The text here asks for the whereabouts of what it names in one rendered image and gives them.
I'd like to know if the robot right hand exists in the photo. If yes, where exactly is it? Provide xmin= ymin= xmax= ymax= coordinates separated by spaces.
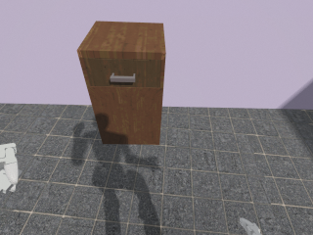
xmin=240 ymin=217 xmax=262 ymax=235

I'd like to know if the robot left hand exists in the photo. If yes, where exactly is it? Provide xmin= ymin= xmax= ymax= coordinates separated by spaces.
xmin=0 ymin=143 xmax=22 ymax=194

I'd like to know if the drawer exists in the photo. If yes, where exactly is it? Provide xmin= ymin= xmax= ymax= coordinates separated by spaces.
xmin=84 ymin=58 xmax=161 ymax=88

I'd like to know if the cabinet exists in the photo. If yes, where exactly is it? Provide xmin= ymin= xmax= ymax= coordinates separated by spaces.
xmin=76 ymin=21 xmax=166 ymax=145

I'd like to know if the handle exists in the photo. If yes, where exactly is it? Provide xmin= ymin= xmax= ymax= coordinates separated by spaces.
xmin=110 ymin=72 xmax=136 ymax=82

